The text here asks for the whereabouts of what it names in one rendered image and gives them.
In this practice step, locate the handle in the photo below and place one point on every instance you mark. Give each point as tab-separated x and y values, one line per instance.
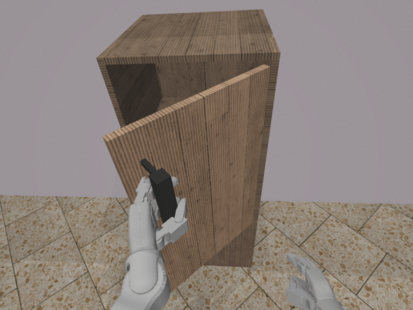
163	189

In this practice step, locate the robot left hand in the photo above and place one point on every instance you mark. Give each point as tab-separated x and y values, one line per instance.
142	220

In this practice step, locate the robot left forearm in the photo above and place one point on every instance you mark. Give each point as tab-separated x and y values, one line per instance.
146	285

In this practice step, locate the cupboard door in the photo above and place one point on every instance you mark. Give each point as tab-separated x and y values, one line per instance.
211	142

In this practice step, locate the robot right hand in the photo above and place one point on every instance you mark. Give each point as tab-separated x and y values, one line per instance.
305	294

